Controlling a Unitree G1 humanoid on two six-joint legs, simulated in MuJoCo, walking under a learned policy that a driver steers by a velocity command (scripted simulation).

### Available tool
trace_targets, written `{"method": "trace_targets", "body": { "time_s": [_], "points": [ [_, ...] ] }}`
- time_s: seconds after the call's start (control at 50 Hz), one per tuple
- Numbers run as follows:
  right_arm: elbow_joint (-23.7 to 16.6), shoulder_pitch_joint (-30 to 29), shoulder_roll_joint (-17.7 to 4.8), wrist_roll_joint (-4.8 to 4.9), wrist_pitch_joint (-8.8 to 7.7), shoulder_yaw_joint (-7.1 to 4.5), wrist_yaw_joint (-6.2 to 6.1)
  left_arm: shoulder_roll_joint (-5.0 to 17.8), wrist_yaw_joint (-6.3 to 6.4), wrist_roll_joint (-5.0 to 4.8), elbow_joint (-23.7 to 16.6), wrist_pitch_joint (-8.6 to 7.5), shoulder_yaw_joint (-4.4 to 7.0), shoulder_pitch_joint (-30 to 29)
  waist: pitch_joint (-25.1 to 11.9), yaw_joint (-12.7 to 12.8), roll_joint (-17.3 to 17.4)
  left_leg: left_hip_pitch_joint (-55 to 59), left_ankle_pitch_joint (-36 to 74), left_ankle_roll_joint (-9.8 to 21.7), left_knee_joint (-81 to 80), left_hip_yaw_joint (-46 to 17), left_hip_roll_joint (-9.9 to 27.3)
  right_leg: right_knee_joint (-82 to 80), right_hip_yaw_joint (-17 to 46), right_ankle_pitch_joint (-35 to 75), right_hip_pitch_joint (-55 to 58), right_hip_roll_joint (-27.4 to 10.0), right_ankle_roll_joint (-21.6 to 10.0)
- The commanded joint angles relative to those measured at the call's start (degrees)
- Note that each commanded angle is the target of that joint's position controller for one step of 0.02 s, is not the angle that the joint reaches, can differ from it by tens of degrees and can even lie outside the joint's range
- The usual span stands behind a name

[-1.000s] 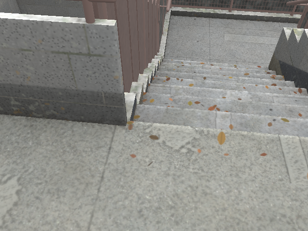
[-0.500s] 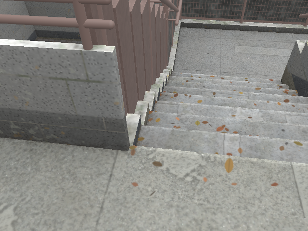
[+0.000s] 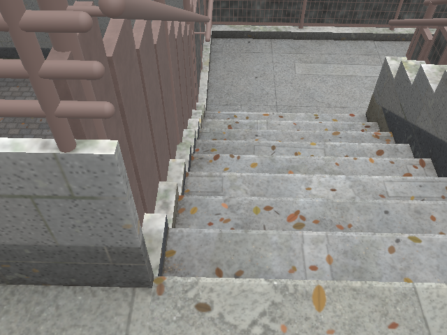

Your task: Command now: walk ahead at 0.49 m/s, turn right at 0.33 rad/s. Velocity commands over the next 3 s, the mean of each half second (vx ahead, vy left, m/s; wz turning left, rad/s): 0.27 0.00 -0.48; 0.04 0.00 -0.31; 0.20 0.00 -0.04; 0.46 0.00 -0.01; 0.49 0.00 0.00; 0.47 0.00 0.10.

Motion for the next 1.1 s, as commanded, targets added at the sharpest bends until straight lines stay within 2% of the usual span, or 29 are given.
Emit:
{"method": "trace_targets", "body": {
  "time_s": [0.02,0.12,0.16,0.2,0.26,0.28,0.3,0.32,0.34,0.36,0.38,0.4,0.42,0.44,0.5,0.6,0.64,0.7,0.74,0.76,0.78,0.8,0.84,0.86,0.94,0.98,1.02,1.06,1.1],
  "points": [
    [-4.56,-4.14,-4.32,-1.2,-2.64,0.31,0.38,1.13,-1.23,-0.69,-1.48,0.39,0.11,3.67,2.03,3.25,3.66,-9.29,10.09,10.01,-11.81,-4.95,15.93,-6.61,-0.28,13.92,3.19,-3.2,0.66],
    [1.21,8.73,-6.44,0.29,-2.19,0.14,2.16,1.18,-1.75,-1.41,-4.32,1.44,0.25,-7.68,3.01,0.59,6.22,5.84,35.72,9.27,-8.68,-1.17,17.93,-25.63,-4.64,16.85,2.89,0.37,4.26],
    [0.11,7.58,-9.61,0.62,-1.75,-1.34,1.29,1.38,-1.71,-1.88,-4.35,0.98,0.62,-9.72,1.65,-0.03,4.84,15.05,44.49,7.57,-5.12,1.32,18.17,-31.86,-5.01,16.67,0.63,0.76,4.4],
    [0.6,8.01,-8.02,0.67,-0.88,-1.43,0.04,1.47,-1.52,-1.82,-5.6,1.41,0.66,-13.95,1.44,-0.04,6.64,17.48,39.51,5.41,-4.09,2.56,18.23,-37.01,-5.59,14.1,4.25,2.01,3.86],
    [-1.15,4.38,-10.03,-0.31,0.39,-3.26,-0.54,5.85,0.23,-3.7,-4.34,-0.69,2.69,-8.83,-0.68,3.61,5.67,18.5,46.72,3.76,1.91,3.74,20.54,-38.56,-3.84,12.78,11.07,4.87,1.28],
    [-2.6,4.67,-10.31,1.21,0.22,-3.81,-0.46,8.06,0.8,-3.32,-3.86,-1.54,3.58,-6.78,-2.52,4.44,2.93,16.66,49.86,1.17,7.82,5.62,18.1,-41.45,-5.26,23.43,17.19,6.54,-1.61],
    [-4.2,7.1,-7.86,2.35,-0.17,-2.87,-0.35,11.63,1.68,-3.47,-3.14,-2.11,4.65,-1.66,-12.39,4.0,-0.43,8.56,43.17,-3.26,17.51,7.17,13.88,-36.5,-2.63,44.05,34.76,4.39,-8.5],
    [-8.03,10.57,-4.73,1.85,-0.57,-1.14,-0.49,15.08,2.71,-2.69,-3.36,-1.72,5.32,8.19,-27.24,5.87,-9.43,-12.1,11.43,-10.26,35.97,5.52,7.47,-37.87,18.81,54.93,62.26,-10.62,-22.86],
    [-10.6,0.35,-8.13,2.28,0.76,-1.64,0.68,13.05,3.78,-1.83,-0.43,-0.72,4.67,18.38,-33.33,11.17,-4.88,-19.65,-31.83,-10.62,52.04,-1.5,2.29,-45.05,31.46,59.76,68.81,-17.8,-24.99],
    [-14.91,-8.59,-9.2,2.06,1.9,-2.11,1.72,15.94,4.45,-1.64,1.57,-1.84,6.2,16.99,-23.15,12.31,0.12,-26.5,-33.93,-8.05,59.21,-9.55,6.08,-45.42,24.9,50.25,61.25,-14.05,-17.35],
    [-14.14,-8.64,-12.4,0.55,2.25,-3.32,0.96,15.23,5.29,-2.76,-0.13,-2.35,6.61,7.99,-13.1,8.51,0.46,-27.12,-32.55,-6.83,57.55,-10.98,10.4,-48.13,17.22,37.88,47.81,-9.59,-13.13],
    [-12.85,-2.88,-11.56,-1.37,2.38,-3.64,-0.29,12.06,5.53,-3.35,-2.46,-2.34,5.29,0.22,-9.65,2.99,0.36,-23.06,-29.14,-6.3,51.07,-10.81,11.86,-52.48,15.05,26.63,37.9,-6.43,-11.94],
    [-12.9,-2.07,-8.4,-1.71,2.26,-3.05,-1.14,10.61,5.51,-4.36,-3.41,-2.55,4.57,-2.83,-3.79,0.8,-0.64,-18.78,-24.89,-6.03,46.32,-9.36,11.17,-56.32,13.33,21.36,27.24,-3.74,-10.84],
    [-13.14,-0.55,-6.76,-1.76,2.3,-2.73,-1.37,10.56,5.3,-4.12,-4.16,-2.33,4.34,-2.84,-4.02,-1.44,-1.15,-14.16,-22.21,-6.08,45.85,-8.2,9.51,-57.66,12.97,21.03,22.35,-2.79,-10.7],
    [-11.72,1.49,-8.4,2.18,3.35,-2.65,-0.52,13.84,3.39,-2.81,-7.58,-3.38,5.49,-4.28,-6.38,-2.4,0.46,-10.54,-13.35,-7.84,41.97,-5.43,7.23,-57.16,9.22,22.44,17.1,-0.51,-10.02],
    [-14.22,-4.94,-12.03,1.78,5.65,-2.07,0.01,13.76,1.49,-3.65,-11.31,-3.94,5.07,-3.64,-8.35,0.68,-2.28,-9.85,-9.48,-9.14,29.75,-6.97,7.72,-55.64,16.61,11.91,18.75,-3.08,-10.02],
    [-14.69,-7.94,-12.8,1.87,5.23,-1.85,-1.1,12.82,2.62,-4.96,-10.95,-3.21,4.7,-0.19,-8.42,3.61,-2.6,-14.01,-11.67,-7.84,25.81,-8.21,9.16,-54.3,21.18,7.1,25.27,-6.22,-10.51],
    [-14.8,-7.47,-13.06,3.36,4.17,-1.41,-0.52,12.33,2.74,-4.3,-11.7,-1.88,3.73,-1.63,-10.17,2.65,-1.1,-9.93,-6.54,-5.22,13.75,-6.76,7.59,-51.29,22.99,4.71,26.09,-5.73,-8.8],
    [-15.77,-7.67,-13.62,4.33,3.21,-1.6,0.55,11.22,2.12,-3.8,-10.27,-0.81,2.49,0.18,-10.94,1.51,0.05,-1.01,3.14,-1.2,3.7,-5.4,6.91,-48.89,21.43,6.73,23.08,-2.0,-6.42],
    [-16.85,-6.91,-15.46,3.75,2.62,-1.84,0.52,8.64,2.03,-3.54,-9.89,-0.27,1.58,4.06,-14.35,2.15,4.64,5.28,15.85,5.63,1.52,-12.2,13.24,-43.21,17.29,0.17,20.97,2.84,-2.12],
    [-18.58,-10.66,-21.22,2.28,1.75,-3.49,0.99,7.72,2.17,-2.74,-13.57,-0.58,1.37,1.81,-10.3,3.27,17.03,8.66,25.57,20.42,-3.6,-30.95,27.65,-35.17,4.98,-15.54,5.17,14.36,6.26],
    [-18.3,-9.21,-20.99,0.22,1.12,-4.51,0.31,13.76,2.87,-1.0,-12.43,-0.17,3.21,-0.79,-8.51,-0.43,8.91,7.93,21.82,20.75,-5.68,-31.24,30.51,-22.24,5.15,-21.51,1.91,11.3,9.09],
    [-19.98,-14.83,-15.3,1.08,0.32,-2.84,0.79,14.94,5.08,-1.4,-10.3,0.76,4.14,2.04,-7.98,2.83,7.01,3.07,18.19,12.48,-5.38,-22.36,23.13,-9.41,5.51,-16.12,4.82,9.93,11.53],
    [-20.49,-17.2,-12.37,2.54,-0.11,-1.49,1.4,12.6,5.75,-1.18,-10.16,0.68,3.73,2.06,-7.24,3.66,9.23,2.32,19.48,10.42,-4.29,-18.74,19.7,-6.36,5.72,-12.95,4.92,10.51,12.36],
    [-23.05,-23.06,-11.88,3.61,-0.38,-0.79,3.34,9.75,3.19,-2.71,-8.5,1.02,3.05,5.54,-8.05,5.87,6.65,-3.95,27.94,7.77,0.71,-8.46,14.5,-5.51,-1.29,-5.48,14.46,6.5,15.78],
    [-21.5,-19.26,-12.67,5.26,-0.08,-0.76,4.22,6.76,1.58,-2.77,-7.53,1.8,2.13,4.2,-7.72,3.74,6.95,-0.65,28.82,4.88,5.61,-7.47,12.88,-21.59,-5.55,-6.53,17.68,2.94,17.87],
    [-18.88,-13.12,-14.03,6.74,1.15,-1.28,6.27,5.75,0.03,-4.13,-7.31,2.1,1.62,2.41,-7.22,1.69,5.72,3.08,28.81,3.64,10.52,-12.21,14.64,-35.63,-7.23,-3.51,21.16,2.7,17.46],
    [-17.73,-13.46,-13.93,5.88,2.17,-1.67,8.64,9.93,0.57,-5.52,-6.53,1.27,2.84,3.9,-8.16,2.58,7.73,2.29,26.67,2.1,11.9,-16.48,15.83,-40.31,-6.2,6.84,26.33,2.52,14.17],
    [-18.57,-11.85,-12.21,4.88,1.88,-1.38,7.97,12.26,1.28,-4.83,-8.57,0.08,2.8,-1.57,-10.92,-0.77,4.79,2.45,20.19,-0.17,11.53,-14.14,12.63,-37.02,-4.48,10.91,26.23,1.86,8.43]
  ]
}}
Next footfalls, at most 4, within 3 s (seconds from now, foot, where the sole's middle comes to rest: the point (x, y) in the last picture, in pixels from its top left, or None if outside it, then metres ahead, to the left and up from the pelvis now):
0.28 right None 0.34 -0.18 -0.78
0.74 left None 0.35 0.04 -0.78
1.06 right None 0.21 -0.15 -0.78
1.98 right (316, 315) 0.55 -0.27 -0.78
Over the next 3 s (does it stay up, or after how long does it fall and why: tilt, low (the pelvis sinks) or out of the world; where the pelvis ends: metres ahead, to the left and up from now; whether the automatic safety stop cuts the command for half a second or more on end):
stays up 0.89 -0.34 -0.25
